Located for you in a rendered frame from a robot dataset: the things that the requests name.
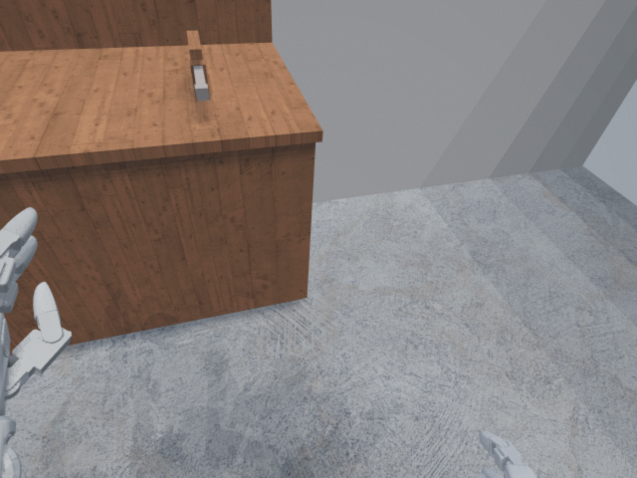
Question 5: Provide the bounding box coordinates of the robot left forearm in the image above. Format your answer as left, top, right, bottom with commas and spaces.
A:
0, 415, 22, 478

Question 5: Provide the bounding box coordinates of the tap lever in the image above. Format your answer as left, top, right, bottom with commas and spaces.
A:
193, 66, 210, 102

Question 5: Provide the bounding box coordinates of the left robot hand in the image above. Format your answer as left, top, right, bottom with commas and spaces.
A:
0, 207, 72, 416

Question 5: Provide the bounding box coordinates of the right robot hand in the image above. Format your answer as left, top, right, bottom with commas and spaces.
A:
478, 430, 536, 478

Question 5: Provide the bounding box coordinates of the counter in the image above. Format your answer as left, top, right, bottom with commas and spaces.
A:
0, 0, 323, 356

